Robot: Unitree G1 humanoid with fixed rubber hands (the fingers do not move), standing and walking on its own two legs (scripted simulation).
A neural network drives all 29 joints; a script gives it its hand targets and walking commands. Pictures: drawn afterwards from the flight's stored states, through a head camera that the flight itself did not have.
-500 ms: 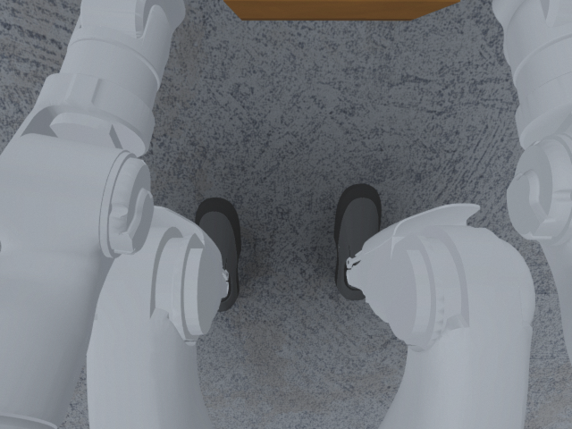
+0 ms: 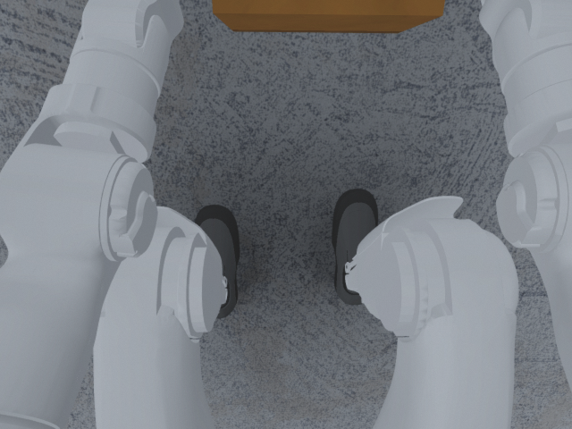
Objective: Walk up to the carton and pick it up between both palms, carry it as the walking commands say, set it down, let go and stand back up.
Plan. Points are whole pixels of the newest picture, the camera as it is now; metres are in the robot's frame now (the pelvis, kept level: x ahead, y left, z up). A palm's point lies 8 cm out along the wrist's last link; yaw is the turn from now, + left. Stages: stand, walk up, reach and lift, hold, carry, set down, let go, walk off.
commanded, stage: reach and lift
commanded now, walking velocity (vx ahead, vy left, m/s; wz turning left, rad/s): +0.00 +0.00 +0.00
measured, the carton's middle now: out of the picture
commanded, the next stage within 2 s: none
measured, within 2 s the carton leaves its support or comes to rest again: leaves its support in 0.46 s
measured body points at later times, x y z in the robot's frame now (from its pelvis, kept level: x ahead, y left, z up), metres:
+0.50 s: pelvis +0.00 +0.00 +0.00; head +0.38 -0.04 +0.22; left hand +0.56 +0.09 -0.21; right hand +0.53 -0.23 -0.20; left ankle +0.10 +0.12 -0.32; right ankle +0.11 -0.12 -0.32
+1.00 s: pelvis -0.01 +0.00 +0.04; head +0.37 -0.06 +0.26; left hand +0.57 +0.08 -0.15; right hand +0.54 -0.24 -0.15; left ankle +0.10 +0.12 -0.32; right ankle +0.11 -0.12 -0.32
